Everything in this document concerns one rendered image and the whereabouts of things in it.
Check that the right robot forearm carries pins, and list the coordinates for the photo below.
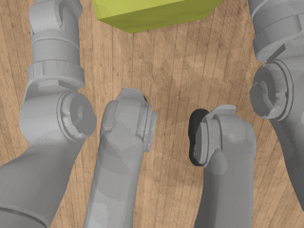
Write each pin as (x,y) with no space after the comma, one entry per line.
(279,28)

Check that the left robot forearm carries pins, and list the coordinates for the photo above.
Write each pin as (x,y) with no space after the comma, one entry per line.
(55,46)

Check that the left robot upper arm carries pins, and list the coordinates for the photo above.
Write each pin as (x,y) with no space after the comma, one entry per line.
(33,185)

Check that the right robot upper arm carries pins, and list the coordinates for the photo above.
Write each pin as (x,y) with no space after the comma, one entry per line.
(277,94)

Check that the robot right thigh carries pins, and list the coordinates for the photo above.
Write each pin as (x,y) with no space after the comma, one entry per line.
(228,173)

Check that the carton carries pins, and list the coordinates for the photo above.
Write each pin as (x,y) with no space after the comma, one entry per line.
(134,16)

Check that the robot right foot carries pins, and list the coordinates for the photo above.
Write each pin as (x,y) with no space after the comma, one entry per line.
(194,123)

